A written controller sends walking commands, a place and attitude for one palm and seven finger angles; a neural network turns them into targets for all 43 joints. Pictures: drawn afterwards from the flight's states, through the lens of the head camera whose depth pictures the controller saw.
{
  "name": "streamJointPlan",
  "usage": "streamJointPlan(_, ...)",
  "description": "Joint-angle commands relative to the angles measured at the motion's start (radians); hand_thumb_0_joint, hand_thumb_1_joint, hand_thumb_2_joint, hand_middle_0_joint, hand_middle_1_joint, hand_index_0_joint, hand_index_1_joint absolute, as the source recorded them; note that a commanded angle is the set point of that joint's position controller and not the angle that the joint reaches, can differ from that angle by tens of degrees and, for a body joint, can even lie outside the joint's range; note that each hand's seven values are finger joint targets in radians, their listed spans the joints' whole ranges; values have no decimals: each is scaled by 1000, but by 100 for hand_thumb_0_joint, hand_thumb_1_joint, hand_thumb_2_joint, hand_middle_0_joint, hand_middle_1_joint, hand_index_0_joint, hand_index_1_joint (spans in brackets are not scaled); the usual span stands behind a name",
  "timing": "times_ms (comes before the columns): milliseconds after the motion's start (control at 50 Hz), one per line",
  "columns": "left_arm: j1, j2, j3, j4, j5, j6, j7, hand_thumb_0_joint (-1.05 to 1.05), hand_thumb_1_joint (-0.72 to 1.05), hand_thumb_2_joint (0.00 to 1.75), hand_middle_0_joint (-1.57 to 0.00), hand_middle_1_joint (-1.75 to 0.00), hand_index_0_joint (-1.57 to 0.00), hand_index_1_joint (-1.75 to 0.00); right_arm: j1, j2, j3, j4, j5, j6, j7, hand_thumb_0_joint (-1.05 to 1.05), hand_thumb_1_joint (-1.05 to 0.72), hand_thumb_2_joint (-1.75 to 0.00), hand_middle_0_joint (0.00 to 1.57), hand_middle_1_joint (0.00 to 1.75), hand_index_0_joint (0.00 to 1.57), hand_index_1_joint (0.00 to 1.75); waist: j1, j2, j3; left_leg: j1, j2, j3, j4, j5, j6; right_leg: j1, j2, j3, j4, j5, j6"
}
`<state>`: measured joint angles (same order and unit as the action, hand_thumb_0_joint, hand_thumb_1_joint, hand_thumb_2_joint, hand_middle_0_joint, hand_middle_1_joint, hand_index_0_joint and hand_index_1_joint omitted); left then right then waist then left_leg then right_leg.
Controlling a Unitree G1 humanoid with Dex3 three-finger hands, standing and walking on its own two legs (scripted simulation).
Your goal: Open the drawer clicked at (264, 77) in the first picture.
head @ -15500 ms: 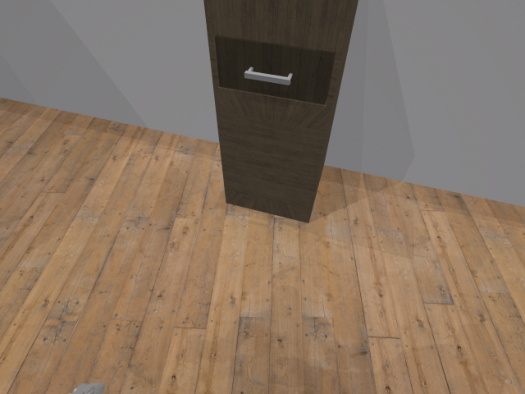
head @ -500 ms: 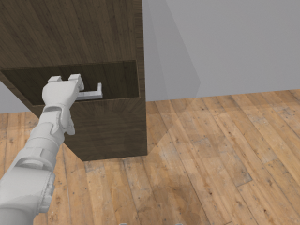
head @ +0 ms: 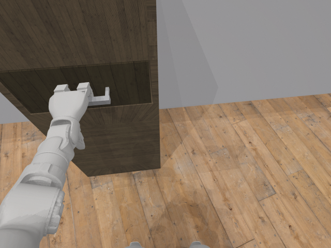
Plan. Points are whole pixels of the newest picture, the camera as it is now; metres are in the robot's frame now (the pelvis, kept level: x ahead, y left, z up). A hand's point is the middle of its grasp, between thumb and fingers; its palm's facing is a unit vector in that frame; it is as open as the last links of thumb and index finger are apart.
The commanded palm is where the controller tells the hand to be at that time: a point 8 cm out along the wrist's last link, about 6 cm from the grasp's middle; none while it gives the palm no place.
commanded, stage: lower the fingers behind the handle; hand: left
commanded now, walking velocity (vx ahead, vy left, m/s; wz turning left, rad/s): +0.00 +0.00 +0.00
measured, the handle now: (83, 97) +0.52 +0.22 +0.01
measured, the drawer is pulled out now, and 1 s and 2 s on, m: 0.00 0.00 0.03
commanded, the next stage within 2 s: close the thumb around the handle in 0.56 s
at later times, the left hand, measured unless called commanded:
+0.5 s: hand (79, 118) +0.46 +0.23 -0.01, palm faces -0.08 -0.02 -1.00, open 13.8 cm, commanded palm +0.45 +0.22 +0.04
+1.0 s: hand (80, 118) +0.46 +0.23 -0.01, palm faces -0.07 -0.02 -1.00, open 10.6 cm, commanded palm +0.45 +0.22 +0.04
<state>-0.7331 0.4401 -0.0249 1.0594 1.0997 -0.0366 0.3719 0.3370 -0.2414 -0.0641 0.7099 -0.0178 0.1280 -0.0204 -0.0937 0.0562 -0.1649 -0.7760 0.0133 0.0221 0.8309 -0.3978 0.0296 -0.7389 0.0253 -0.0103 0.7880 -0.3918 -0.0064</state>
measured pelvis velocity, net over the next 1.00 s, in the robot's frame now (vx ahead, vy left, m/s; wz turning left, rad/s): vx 0.00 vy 0.00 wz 0.00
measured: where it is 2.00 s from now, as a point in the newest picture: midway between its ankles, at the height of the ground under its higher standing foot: outside the picture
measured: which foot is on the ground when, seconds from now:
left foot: down 0.00-1.00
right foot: down 0.00-1.00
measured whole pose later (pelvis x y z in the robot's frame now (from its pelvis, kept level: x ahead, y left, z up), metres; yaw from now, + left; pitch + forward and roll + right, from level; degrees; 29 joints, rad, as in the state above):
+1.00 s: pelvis +0.00 +0.00 -0.01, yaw +0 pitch +21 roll -2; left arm -0.75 0.44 -0.03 1.06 1.09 -0.02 0.38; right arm 0.34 -0.25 -0.06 0.71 -0.02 0.12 -0.02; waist -0.10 0.06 -0.17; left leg -0.84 0.02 0.01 0.89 -0.42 0.03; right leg -0.79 0.03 -0.02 0.83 -0.41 -0.01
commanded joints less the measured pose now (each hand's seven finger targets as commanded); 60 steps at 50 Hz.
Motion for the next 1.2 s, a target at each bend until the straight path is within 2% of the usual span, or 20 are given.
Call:
streamJointPlan(0,-352,222,45,-132,-3,-10,24,0,-50,30,-30,-120,-30,-120,128,-168,-54,-55,-4,-16,-13,0,-90,-90,20,30,20,30,-18,-25,-349,245,-28,-12,-42,396,19,124,30,-17,-62,350,-28)
streamJointPlan(120,-366,206,45,-148,-1,-28,46,0,-50,30,-30,-120,-30,-120,136,-165,-57,-52,-13,-24,-7,0,-90,-90,20,30,20,30,-19,18,-395,257,-22,-21,-4,413,13,65,34,-23,-25,332,-31)
streamJointPlan(160,-369,235,67,-151,5,-24,58,0,-50,30,-30,-120,-30,-120,140,-170,-55,-49,-13,-25,-5,0,-90,-90,20,30,20,30,-13,4,-394,233,-23,-26,2,401,13,65,34,-25,-16,325,-32)
streamJointPlan(200,-425,232,60,-186,7,-21,70,0,-50,30,-30,-120,-30,-120,144,-170,-59,-45,-16,-26,-3,0,-90,-90,20,30,20,30,-24,36,-434,265,-19,-32,10,428,11,51,35,-27,-8,331,-31)
streamJointPlan(280,-428,226,54,-148,-5,19,70,0,-50,30,-30,-120,-30,-120,147,-174,-56,-36,-13,-21,-3,0,-90,-90,20,30,20,30,-33,3,-416,260,-20,-37,5,424,10,59,37,-31,-18,329,-30)
streamJointPlan(320,-437,211,39,-169,-7,25,63,0,-50,30,-30,-120,-30,-120,151,-170,-57,-36,-12,-21,-3,0,-90,-90,20,30,20,30,-32,41,-442,292,-20,-31,3,444,10,65,37,-30,-23,346,-29)
streamJointPlan(340,-409,221,47,-145,-10,32,57,0,-50,30,-30,-120,-30,-120,149,-171,-54,-35,-10,-19,-3,0,-90,-90,20,30,20,30,-24,33,-417,283,-20,-33,-3,440,9,69,38,-31,-27,339,-31)
streamJointPlan(360,-411,219,43,-143,-11,33,51,0,-50,30,-30,-120,-30,-120,148,-173,-54,-35,-10,-18,-6,0,-90,-90,20,30,20,30,-33,8,-410,278,-18,-33,-4,434,11,71,38,-32,-30,339,-28)
streamJointPlan(400,-426,201,22,-140,-15,25,38,0,-50,30,-30,-120,-30,-120,150,-170,-50,-38,-7,-19,-8,0,-90,-90,20,30,20,30,-39,13,-388,261,-21,-30,-10,409,15,71,37,-28,-38,329,-27)
streamJointPlan(420,-427,232,46,-147,-11,19,37,0,-50,30,-30,-120,-30,-120,150,-173,-51,-33,-7,-20,-10,0,-90,-90,20,30,20,30,-35,7,-388,260,-19,-31,-10,405,16,72,36,-27,-37,328,-28)
streamJointPlan(480,-408,202,29,-144,-11,4,26,0,-50,30,-30,-120,-30,-120,147,-167,-49,-41,-8,-22,-11,0,-90,-90,20,30,20,30,-33,15,-376,259,-20,-32,-12,411,15,69,37,-28,-38,326,-31)
streamJointPlan(640,-383,216,50,-176,-8,-21,48,0,-50,30,-30,-120,-30,-120,152,-166,-56,-42,-12,-26,-6,0,-90,-90,20,30,20,30,-22,19,-414,263,-21,-29,3,434,14,75,37,-26,-22,351,-31)
streamJointPlan(660,-381,191,33,-178,-7,-18,51,0,-44,32,-30,-121,-30,-121,153,-163,-57,-42,-12,-26,-4,0,-90,-90,20,30,20,30,-27,20,-420,271,-21,-30,5,442,13,73,37,-28,-23,357,-30)
streamJointPlan(740,-387,229,58,-160,-11,-2,57,0,-22,42,-32,-123,-32,-123,149,-170,-55,-35,-11,-21,-4,0,-90,-90,20,30,20,30,-31,-8,-390,239,-22,-23,2,418,16,90,36,-24,-30,364,-27)
streamJointPlan(820,-402,207,36,-164,-5,12,55,0,0,52,-34,-125,-34,-125,146,-168,-55,-36,-9,-20,-5,0,-90,-90,20,30,20,30,-31,25,-399,270,-21,-29,-3,439,12,74,36,-28,-30,359,-30)
streamJointPlan(860,-387,210,42,-167,-12,14,51,0,12,56,-34,-127,-34,-127,147,-167,-54,-40,-8,-19,-4,0,-90,-90,20,30,20,30,-24,26,-410,273,-23,-25,-5,439,13,92,36,-27,-34,363,-30)
streamJointPlan(900,-383,201,34,-147,-16,15,43,0,23,61,-35,-128,-35,-128,148,-167,-53,-38,-8,-18,-6,0,-90,-90,20,30,20,30,-34,0,-391,256,-24,-22,-4,430,17,97,36,-24,-38,371,-26)
streamJointPlan(980,-371,228,54,-152,-17,7,32,0,45,71,-37,-130,-37,-130,140,-168,-50,-43,-8,-18,-11,0,-90,-90,20,30,20,30,-22,-5,-395,242,-26,-18,-7,423,18,117,34,-19,-36,381,-28)
streamJointPlan(1140,-360,190,29,-151,-15,-3,36,0,90,90,-40,-135,-40,-135,144,-165,-54,-47,-6,-21,-7,0,-90,-90,20,30,20,30,-29,4,-385,252,-23,-22,-1,423,15,83,36,-25,-33,359,-28)
streamJointPlan(1180,-391,193,32,-170,-13,-5,39,0,90,90,-40,-135,-40,-135,147,-165,-57,-43,-10,-21,-8,0,-90,-90,20,30,20,30,-32,6,-405,267,-21,-27,4,452,14,84,36,-25,-27,378,-28)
